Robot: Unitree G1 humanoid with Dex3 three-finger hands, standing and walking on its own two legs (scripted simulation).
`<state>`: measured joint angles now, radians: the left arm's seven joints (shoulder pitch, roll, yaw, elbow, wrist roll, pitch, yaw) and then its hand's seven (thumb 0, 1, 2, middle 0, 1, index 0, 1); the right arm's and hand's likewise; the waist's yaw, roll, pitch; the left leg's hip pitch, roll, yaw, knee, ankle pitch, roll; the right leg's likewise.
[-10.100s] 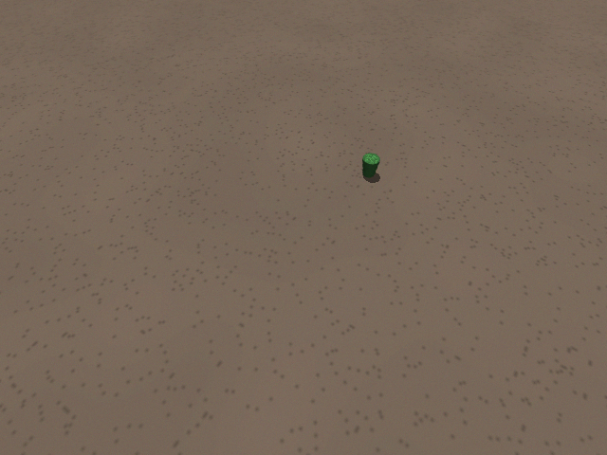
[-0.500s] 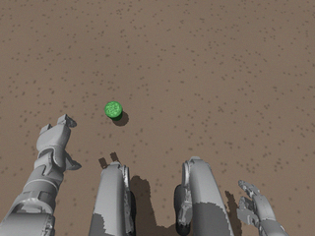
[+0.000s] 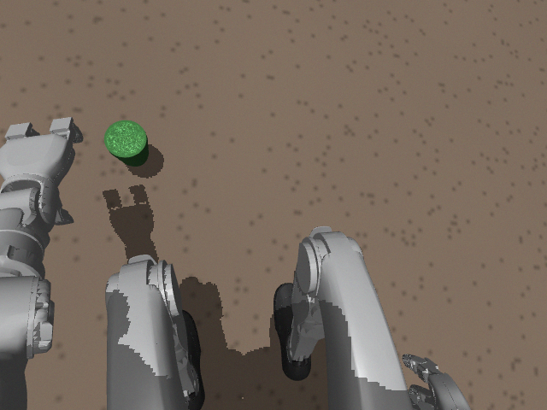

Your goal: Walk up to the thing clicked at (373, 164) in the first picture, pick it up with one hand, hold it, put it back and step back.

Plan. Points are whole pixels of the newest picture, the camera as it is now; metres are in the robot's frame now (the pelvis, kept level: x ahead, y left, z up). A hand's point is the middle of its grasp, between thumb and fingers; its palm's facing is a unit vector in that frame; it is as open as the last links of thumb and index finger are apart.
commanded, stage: rise first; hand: left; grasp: from above
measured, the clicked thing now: (130, 147) +0.58 +0.20 -0.35
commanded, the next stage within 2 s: none
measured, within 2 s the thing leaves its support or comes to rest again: neither
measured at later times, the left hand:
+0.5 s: hand (78, 166) +0.49 +0.26 -0.21, palm faces -0.47 -0.04 -0.88, open 13.8 cm
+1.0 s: hand (83, 160) +0.51 +0.25 -0.23, palm faces -0.46 -0.04 -0.89, open 13.8 cm
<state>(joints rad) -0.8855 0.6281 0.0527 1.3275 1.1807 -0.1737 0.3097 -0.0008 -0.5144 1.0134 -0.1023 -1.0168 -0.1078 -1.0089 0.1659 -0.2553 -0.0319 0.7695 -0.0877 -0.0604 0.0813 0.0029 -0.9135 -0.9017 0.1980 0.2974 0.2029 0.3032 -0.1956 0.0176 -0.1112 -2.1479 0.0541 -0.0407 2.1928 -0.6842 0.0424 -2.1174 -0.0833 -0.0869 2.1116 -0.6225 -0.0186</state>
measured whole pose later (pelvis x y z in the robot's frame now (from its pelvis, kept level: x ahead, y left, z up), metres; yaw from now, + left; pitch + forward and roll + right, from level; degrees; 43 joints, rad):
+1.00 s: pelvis +0.01 +0.00 -0.06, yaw -3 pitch +36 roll -8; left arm -1.08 0.77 0.08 1.47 1.26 -0.17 0.35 0.00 -0.50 0.96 -0.08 -1.09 -0.11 -1.05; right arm 0.19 -0.29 0.06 0.71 -0.14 -0.06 0.14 0.00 -0.92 -0.90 0.20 0.30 0.20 0.30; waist -0.28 0.00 0.00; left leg -2.31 0.06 -0.08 2.38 -0.72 0.05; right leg -2.27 -0.07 -0.11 2.27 -0.64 -0.02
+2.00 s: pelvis +0.00 +0.00 -0.06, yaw -4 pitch +35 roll -10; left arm -1.13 0.84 0.06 1.48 1.27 -0.18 0.29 0.00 -0.49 0.97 -0.14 -1.03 -0.14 -1.02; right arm 0.22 -0.30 0.12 0.67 -0.13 -0.04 0.15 0.00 -0.92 -0.90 0.20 0.30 0.20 0.30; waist -0.32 0.00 0.01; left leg -2.34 0.05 -0.10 2.40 -0.69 0.06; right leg -2.27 -0.07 -0.13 2.27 -0.61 -0.01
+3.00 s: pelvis +0.00 +0.00 -0.06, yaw -4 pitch +35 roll -9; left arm -1.18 0.81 0.00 1.52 1.26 -0.16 0.30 0.00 -0.52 1.02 -0.14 -0.98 -0.12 -1.00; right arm 0.23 -0.29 0.12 0.67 -0.14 -0.06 0.15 0.00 -0.91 -0.89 0.20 0.30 0.20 0.30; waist -0.34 -0.01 0.00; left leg -2.34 0.05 -0.09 2.39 -0.69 0.05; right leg -2.28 -0.07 -0.12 2.26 -0.61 -0.01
